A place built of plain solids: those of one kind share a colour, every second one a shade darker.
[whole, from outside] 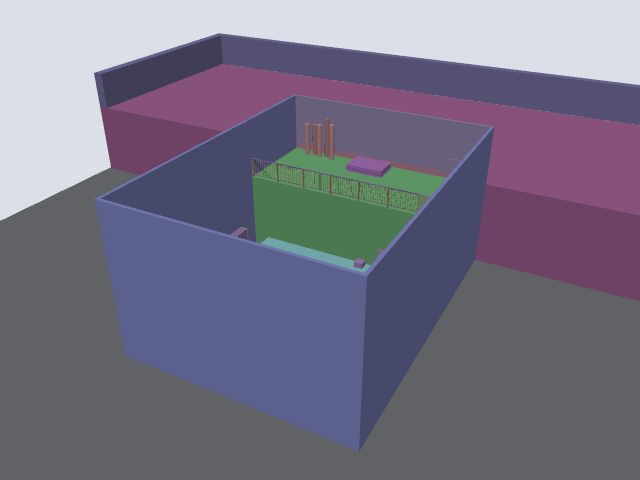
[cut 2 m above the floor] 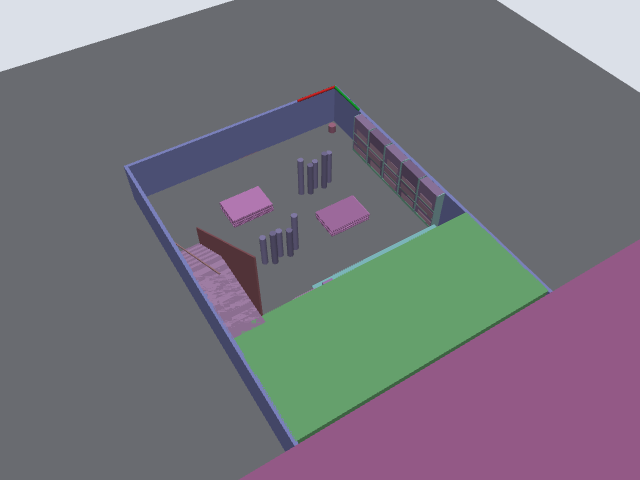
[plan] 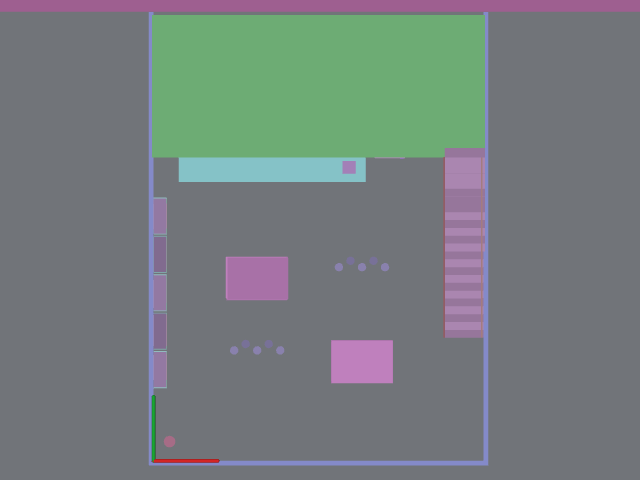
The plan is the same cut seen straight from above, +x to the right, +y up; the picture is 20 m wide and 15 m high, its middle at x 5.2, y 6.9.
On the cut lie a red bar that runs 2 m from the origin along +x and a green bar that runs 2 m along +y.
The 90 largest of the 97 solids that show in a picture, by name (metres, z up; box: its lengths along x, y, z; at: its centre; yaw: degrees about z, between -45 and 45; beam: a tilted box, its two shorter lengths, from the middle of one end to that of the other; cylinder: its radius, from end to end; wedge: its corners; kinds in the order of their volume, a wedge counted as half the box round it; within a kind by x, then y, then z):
{
 "street_ground_1": {"box": [39.8, 12.65, 4.32], "at": [5.16, 20.36, 2.11]},
 "upper_1": {"box": [10.41, 4.45, 4.32], "at": [5.16, 11.71, 2.11]},
 "street_hedge_1": {"box": [0.6, 12.65, 2.2], "at": [-14.45, 20.36, 5.37]},
 "street_hedge_2": {"box": [39.8, 0.6, 2.2], "at": [5.16, 26.98, 5.37]},
 "wall_1": {"box": [0.15, 14.18, 7.24], "at": [-0.07, 6.94, 3.57]},
 "wall_2": {"box": [4.58, 0.15, 7.24], "at": [2.14, -0.07, 3.57]},
 "wall_3": {"box": [1.5, 0.15, 7.24], "at": [4.88, -0.07, 3.57]},
 "wall_4": {"box": [5.13, 0.15, 7.24], "at": [7.89, -0.07, 3.57]},
 "wall_5": {"box": [0.15, 14.18, 7.24], "at": [10.38, 6.94, 3.57]},
 "stair_step_1": {"box": [1.26, 0.49, 0.23], "at": [9.73, 4.09, 0.06]},
 "stair_step_2": {"box": [1.26, 0.49, 0.41], "at": [9.73, 4.33, 0.15]},
 "stair_step_3": {"box": [1.26, 0.49, 0.58], "at": [9.73, 4.58, 0.24]},
 "stair_step_4": {"box": [1.26, 0.49, 0.76], "at": [9.73, 4.83, 0.33]},
 "stair_step_5": {"box": [1.26, 0.49, 0.94], "at": [9.73, 5.07, 0.42]},
 "stair_step_6": {"box": [1.26, 0.49, 1.12], "at": [9.73, 5.32, 0.51]},
 "stair_step_7": {"box": [1.26, 0.49, 1.3], "at": [9.73, 5.56, 0.6]},
 "stair_step_8": {"box": [1.26, 0.49, 1.47], "at": [9.73, 5.8, 0.69]},
 "stair_step_9": {"box": [1.26, 0.49, 1.65], "at": [9.73, 6.05, 0.78]},
 "stair_step_10": {"box": [1.26, 0.49, 1.83], "at": [9.73, 6.29, 0.86]},
 "stair_step_11": {"box": [1.26, 0.49, 2.01], "at": [9.73, 6.54, 0.95]},
 "stair_step_12": {"box": [1.26, 0.49, 2.19], "at": [9.73, 6.79, 1.04]},
 "stair_step_13": {"box": [1.26, 0.49, 2.36], "at": [9.73, 7.03, 1.13]},
 "stair_step_14": {"box": [1.26, 0.49, 2.54], "at": [9.73, 7.28, 1.22]},
 "stair_step_15": {"box": [1.26, 0.49, 2.72], "at": [9.73, 7.52, 1.31]},
 "stair_step_16": {"box": [1.26, 0.49, 2.9], "at": [9.73, 7.76, 1.4]},
 "stair_step_17": {"box": [1.26, 0.49, 3.08], "at": [9.73, 8.01, 1.49]},
 "stair_step_18": {"box": [1.26, 0.49, 3.25], "at": [9.73, 8.26, 1.58]},
 "stair_step_19": {"box": [1.26, 0.49, 3.43], "at": [9.73, 8.5, 1.67]},
 "stair_step_20": {"box": [1.26, 0.49, 3.61], "at": [9.73, 8.74, 1.75]},
 "stair_step_21": {"box": [1.26, 0.49, 3.79], "at": [9.73, 8.99, 1.84]},
 "stair_step_22": {"box": [1.26, 0.49, 3.97], "at": [9.73, 9.23, 1.93]},
 "stair_step_23": {"box": [1.26, 0.55, 4.14], "at": [9.73, 9.51, 2.02]},
 "shelves_body_1": {"box": [0.4, 1.16, 2.1], "at": [0.2, 2.85, 1.0]},
 "shelves_body_2": {"box": [0.4, 1.16, 2.1], "at": [0.2, 4.05, 1.0]},
 "shelves_body_3": {"box": [0.4, 1.16, 2.1], "at": [0.2, 5.25, 1.0]},
 "shelves_body_4": {"box": [0.4, 1.16, 2.1], "at": [0.2, 6.45, 1.0]},
 "shelves_body_5": {"box": [0.4, 1.16, 2.1], "at": [0.2, 7.65, 1.0]},
 "window_wall_1": {"box": [8.41, 0.15, 2.92], "at": [4.21, 13.96, 5.73]},
 "window_wall_2": {"box": [1.2, 0.15, 2.92], "at": [9.01, 13.96, 5.73]},
 "window_wall_3": {"box": [0.7, 0.15, 2.92], "at": [9.96, 13.96, 5.73]},
 "shelves_goods_1": {"box": [0.41, 0.95, 0.28], "at": [0.2, 2.85, 0.27]},
 "shelves_goods_2": {"box": [0.41, 0.8, 0.35], "at": [0.2, 2.92, 1.27]},
 "shelves_goods_3": {"box": [0.41, 0.77, 0.28], "at": [0.2, 2.98, 0.75]},
 "shelves_goods_4": {"box": [0.41, 0.91, 0.36], "at": [0.2, 3.98, 0.79]},
 "shelves_goods_5": {"box": [0.41, 1.0, 0.34], "at": [0.2, 4.08, 1.26]},
 "shelves_goods_6": {"box": [0.41, 0.76, 0.37], "at": [0.2, 4.1, 0.31]},
 "shelves_goods_7": {"box": [0.41, 0.86, 0.32], "at": [0.2, 5.22, 0.77]},
 "shelves_goods_8": {"box": [0.41, 0.86, 0.34], "at": [0.2, 5.23, 0.3]},
 "shelves_goods_9": {"box": [0.41, 0.76, 0.39], "at": [0.2, 5.28, 1.29]},
 "shelves_goods_10": {"box": [0.41, 0.94, 0.33], "at": [0.2, 6.45, 0.77]},
 "shelves_goods_11": {"box": [0.41, 0.94, 0.28], "at": [0.2, 6.46, 1.23]},
 "shelves_goods_12": {"box": [0.41, 0.82, 0.32], "at": [0.2, 6.51, 0.29]},
 "shelves_goods_13": {"box": [0.41, 0.78, 0.28], "at": [0.2, 7.65, 1.23]},
 "shelves_goods_14": {"box": [0.41, 0.95, 0.32], "at": [0.2, 7.68, 0.77]},
 "shelves_goods_15": {"box": [0.41, 0.87, 0.26], "at": [0.2, 7.71, 0.26]},
 "rug_1": {"box": [1.9, 1.3, 0.035], "at": [3.21, 5.73, 0.3]},
 "rug_2": {"box": [1.9, 1.3, 0.08], "at": [3.23, 5.67, 0.17]},
 "rug_3": {"box": [1.9, 1.3, 0.035], "at": [3.25, 5.72, 0.05]},
 "rug_4": {"box": [1.9, 1.3, 0.035], "at": [3.26, 5.71, 0.16]},
 "rug_5": {"box": [1.9, 1.3, 0.035], "at": [3.26, 5.71, 0.34]},
 "rug_6": {"box": [1.9, 1.3, 0.035], "at": [6.49, 3.11, 0.12]},
 "rug_7": {"box": [1.9, 1.3, 0.035], "at": [6.5, 3.13, 0.23]},
 "rug_8": {"box": [1.9, 1.3, 0.035], "at": [6.51, 3.12, 0.27]},
 "rug_9": {"box": [1.9, 1.3, 0.08], "at": [6.52, 3.07, 0.35]},
 "rug_10": {"box": [1.9, 1.3, 0.035], "at": [6.53, 3.1, 0.44]},
 "rug_11": {"box": [1.9, 1.3, 0.035], "at": [6.53, 3.13, 0.41]},
 "roll_1": {"cylinder": 0.13, "from": [2.52, 3.45, 0.0], "to": [2.52, 3.45, 1.73]},
 "roll_2": {"cylinder": 0.13, "from": [2.88, 3.65, 0.0], "to": [2.88, 3.65, 2.02]},
 "roll_3": {"cylinder": 0.13, "from": [3.24, 3.45, 0.0], "to": [3.24, 3.45, 1.57]},
 "roll_4": {"cylinder": 0.13, "from": [3.6, 3.65, 0.0], "to": [3.6, 3.65, 1.69]},
 "roll_5": {"cylinder": 0.13, "from": [3.96, 3.45, 0.0], "to": [3.96, 3.45, 2.07]},
 "roll_6": {"cylinder": 0.13, "from": [5.79, 6.05, 0.0], "to": [5.79, 6.05, 2.01]},
 "roll_7": {"cylinder": 0.13, "from": [6.15, 6.25, 0.0], "to": [6.15, 6.25, 1.53]},
 "roll_8": {"cylinder": 0.13, "from": [6.51, 6.05, 0.0], "to": [6.51, 6.05, 1.51]},
 "roll_9": {"cylinder": 0.13, "from": [6.87, 6.25, 0.0], "to": [6.87, 6.25, 1.79]},
 "roll_10": {"cylinder": 0.13, "from": [7.23, 6.05, 0.0], "to": [7.23, 6.05, 1.55]},
 "stair_guard_1": {"wedge": [[9.05, 3.84, -0.02], [9.05, 3.84, 1.13], [9.05, 9.49, -0.02], [9.05, 9.49, 5.23], [9.11, 3.84, -0.02], [9.11, 3.84, 1.13], [9.11, 9.49, -0.02], [9.11, 9.49, 5.23]]},
 "upper_roll_1": {"cylinder": 0.13, "from": [0.98, 13.37, 4.27], "to": [0.98, 13.37, 5.96]},
 "upper_roll_2": {"cylinder": 0.13, "from": [1.34, 13.57, 4.27], "to": [1.34, 13.57, 5.91]},
 "upper_roll_3": {"cylinder": 0.13, "from": [1.7, 13.37, 4.27], "to": [1.7, 13.37, 6.01]},
 "upper_roll_4": {"cylinder": 0.13, "from": [2.06, 13.57, 4.27], "to": [2.06, 13.57, 6.34]},
 "upper_roll_5": {"cylinder": 0.13, "from": [2.42, 13.37, 4.27], "to": [2.42, 13.37, 6.12]},
 "stair_wall_rail_1": {"wedge": [[10.23, 3.85, 1.08], [10.23, 3.85, 1.13], [10.23, 9.48, 5.18], [10.23, 9.48, 5.23], [10.28, 3.85, 1.08], [10.28, 3.85, 1.13], [10.28, 9.48, 5.18], [10.28, 9.48, 5.23]]},
 "upper_rug_1": {"box": [1.9, 1.3, 0.09], "at": [4.71, 12.99, 4.26]},
 "upper_rug_2": {"box": [1.9, 1.3, 0.035], "at": [4.71, 13.03, 4.57]},
 "upper_rug_3": {"box": [1.9, 1.3, 0.035], "at": [4.72, 13.0, 4.5]},
 "counter_top_1": {"box": [5.85, 0.78, 0.04], "at": [3.71, 9.1, 1.02]},
 "back_stallriser_1": {"box": [8.41, 0.05, 0.3], "at": [4.21, 13.9, 4.42]},
 "shelves_shelf_1": {"box": [0.41, 1.1, 0.18], "at": [0.21, 5.25, 0.04]},
 "till_1": {"box": [0.42, 0.4, 0.28], "at": [6.11, 9.17, 1.18]}
}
